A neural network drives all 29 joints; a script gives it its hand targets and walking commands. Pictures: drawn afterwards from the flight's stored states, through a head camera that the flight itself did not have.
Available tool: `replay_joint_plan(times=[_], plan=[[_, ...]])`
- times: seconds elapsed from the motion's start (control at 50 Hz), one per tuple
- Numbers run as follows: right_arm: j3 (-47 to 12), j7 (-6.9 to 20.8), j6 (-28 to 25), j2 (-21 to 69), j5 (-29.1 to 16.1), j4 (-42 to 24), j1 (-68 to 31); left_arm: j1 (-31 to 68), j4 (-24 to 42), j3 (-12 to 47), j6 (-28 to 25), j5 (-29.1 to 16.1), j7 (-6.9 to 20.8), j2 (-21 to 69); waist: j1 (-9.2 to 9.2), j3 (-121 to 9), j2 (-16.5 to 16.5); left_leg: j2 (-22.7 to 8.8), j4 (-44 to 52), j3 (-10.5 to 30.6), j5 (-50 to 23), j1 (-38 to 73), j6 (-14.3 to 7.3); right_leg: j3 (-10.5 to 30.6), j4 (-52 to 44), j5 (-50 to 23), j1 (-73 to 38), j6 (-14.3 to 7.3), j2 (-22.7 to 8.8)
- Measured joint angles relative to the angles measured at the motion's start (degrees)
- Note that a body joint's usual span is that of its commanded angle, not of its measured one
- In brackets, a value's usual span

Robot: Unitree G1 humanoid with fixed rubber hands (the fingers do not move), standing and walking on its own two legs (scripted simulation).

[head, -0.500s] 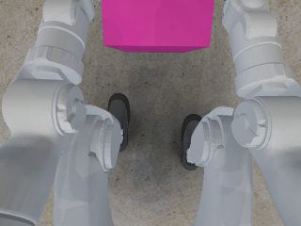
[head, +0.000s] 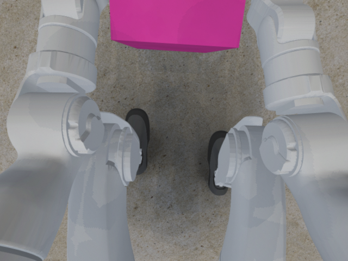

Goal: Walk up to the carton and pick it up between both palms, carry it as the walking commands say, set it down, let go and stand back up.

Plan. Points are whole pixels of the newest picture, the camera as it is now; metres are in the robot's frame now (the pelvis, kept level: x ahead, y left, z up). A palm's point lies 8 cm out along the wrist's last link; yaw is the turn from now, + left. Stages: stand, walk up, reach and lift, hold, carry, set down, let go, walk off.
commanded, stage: reach and lift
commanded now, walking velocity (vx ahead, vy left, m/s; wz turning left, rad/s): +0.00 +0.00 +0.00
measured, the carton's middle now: out of the picture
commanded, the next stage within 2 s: none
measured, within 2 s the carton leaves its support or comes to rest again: neither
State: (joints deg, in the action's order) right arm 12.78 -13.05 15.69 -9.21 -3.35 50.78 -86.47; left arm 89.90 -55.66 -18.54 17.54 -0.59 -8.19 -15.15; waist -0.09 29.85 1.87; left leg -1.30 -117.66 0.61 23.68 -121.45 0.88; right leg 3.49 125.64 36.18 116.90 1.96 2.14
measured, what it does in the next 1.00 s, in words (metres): rises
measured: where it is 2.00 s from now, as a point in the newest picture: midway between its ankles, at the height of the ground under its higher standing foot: (178, 163)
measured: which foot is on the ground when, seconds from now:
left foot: down 0.00-1.00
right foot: down 0.00-1.00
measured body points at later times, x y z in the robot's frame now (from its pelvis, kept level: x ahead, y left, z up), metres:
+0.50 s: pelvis -0.01 +0.00 +0.03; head +0.34 +0.00 +0.30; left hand +0.56 +0.16 -0.10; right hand +0.57 -0.11 -0.08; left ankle +0.17 +0.13 -0.36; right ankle +0.11 -0.13 -0.36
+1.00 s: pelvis -0.01 +0.01 +0.08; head +0.32 +0.01 +0.36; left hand +0.54 +0.16 -0.03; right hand +0.55 -0.11 -0.01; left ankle +0.17 +0.13 -0.36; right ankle +0.11 -0.13 -0.36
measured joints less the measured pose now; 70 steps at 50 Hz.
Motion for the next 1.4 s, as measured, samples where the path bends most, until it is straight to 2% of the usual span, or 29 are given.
replay_joint_plan(times=[0.42,0.6,0.78,0.96,1.4], plan=[[1.5,0.8,3.7,2.1,2.5,-3.2,0.4,-7.5,10.5,-3.8,3.6,1.7,0.6,2.8,0.00,0.1,0.0,0.0,2.8,0.4,0.6,6.0,0.4,0.0,-3.6,-0.5,-5.6,0.0,0.8],[3.6,2.0,5.6,3.7,5.1,-5.5,1.1,-11.0,15.6,-5.6,5.3,1.8,0.4,4.6,0.00,0.1,0.0,0.1,5.4,0.4,0.5,9.3,0.4,0.0,-6.6,-1.1,-9.0,0.2,0.9],[5.7,3.2,6.2,4.8,7.0,-7.6,2.5,-11.7,17.9,-6.9,6.4,3.3,0.5,6.2,0.00,0.0,0.0,0.4,8.5,0.4,0.4,13.1,0.4,0.1,-10.1,-1.7,-12.8,0.4,0.9],[5.8,3.4,7.2,5.6,6.9,-10.1,4.7,-13.6,20.5,-7.1,7.5,3.8,0.5,7.3,0.00,0.1,0.0,0.6,11.4,0.4,-0.2,16.8,0.4,0.2,-13.3,-2.5,-16.4,0.6,0.9],[6.6,4.0,7.5,7.2,7.6,-11.4,9.0,-17.6,22.4,-7.1,8.6,5.3,0.7,9.1,0.00,0.0,0.0,0.8,20.0,0.4,-1.1,27.9,0.4,0.4,-22.4,-4.4,-27.0,0.6,0.9]])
